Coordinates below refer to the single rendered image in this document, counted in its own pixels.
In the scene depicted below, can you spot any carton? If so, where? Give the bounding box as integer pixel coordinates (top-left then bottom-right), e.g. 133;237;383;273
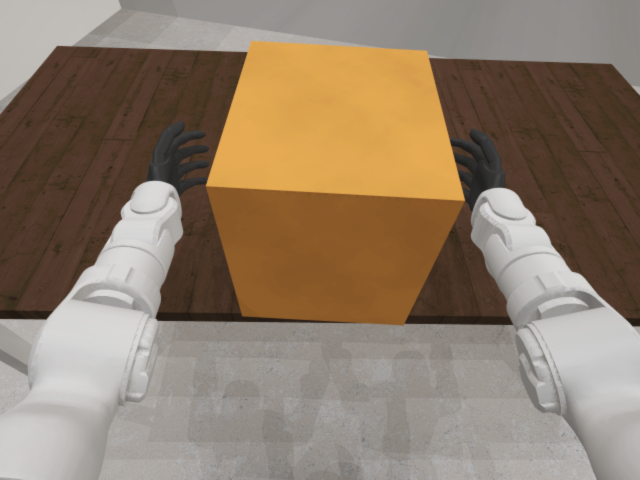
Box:
206;41;465;325

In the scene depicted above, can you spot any right robot forearm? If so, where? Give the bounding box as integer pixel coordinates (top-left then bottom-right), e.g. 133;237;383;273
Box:
471;188;640;347

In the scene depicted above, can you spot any left robot forearm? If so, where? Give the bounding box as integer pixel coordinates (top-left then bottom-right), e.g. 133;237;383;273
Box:
28;181;183;390

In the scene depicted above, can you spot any robot left upper arm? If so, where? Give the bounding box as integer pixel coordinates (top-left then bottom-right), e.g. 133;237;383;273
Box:
0;299;160;480

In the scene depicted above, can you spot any table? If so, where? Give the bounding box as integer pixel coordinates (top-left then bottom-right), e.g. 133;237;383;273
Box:
0;46;640;413

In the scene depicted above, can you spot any robot right upper arm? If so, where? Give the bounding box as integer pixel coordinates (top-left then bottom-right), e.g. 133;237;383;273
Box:
515;307;640;480

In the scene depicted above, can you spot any robot left hand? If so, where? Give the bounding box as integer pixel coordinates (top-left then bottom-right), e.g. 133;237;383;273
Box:
146;121;209;197

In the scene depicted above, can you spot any robot right hand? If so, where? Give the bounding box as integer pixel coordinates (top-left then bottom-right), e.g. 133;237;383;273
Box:
449;129;506;211

